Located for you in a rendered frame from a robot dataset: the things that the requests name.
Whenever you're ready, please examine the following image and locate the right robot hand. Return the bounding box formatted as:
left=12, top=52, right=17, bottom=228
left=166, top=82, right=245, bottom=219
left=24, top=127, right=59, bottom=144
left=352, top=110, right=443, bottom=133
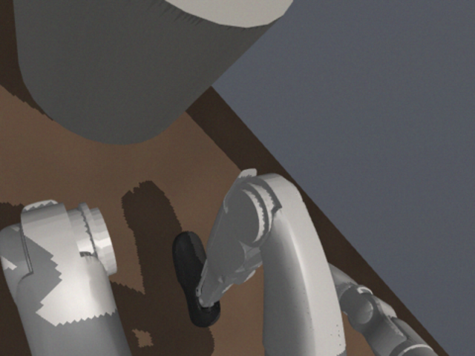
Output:
left=328, top=263, right=358, bottom=301

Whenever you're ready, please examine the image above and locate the right robot arm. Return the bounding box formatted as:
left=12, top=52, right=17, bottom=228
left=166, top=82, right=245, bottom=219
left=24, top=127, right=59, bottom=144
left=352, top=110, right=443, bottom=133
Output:
left=339, top=285, right=438, bottom=356

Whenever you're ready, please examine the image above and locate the right robot foot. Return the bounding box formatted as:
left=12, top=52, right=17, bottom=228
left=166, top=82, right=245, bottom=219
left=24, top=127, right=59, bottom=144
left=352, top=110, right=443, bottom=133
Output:
left=172, top=231, right=220, bottom=328

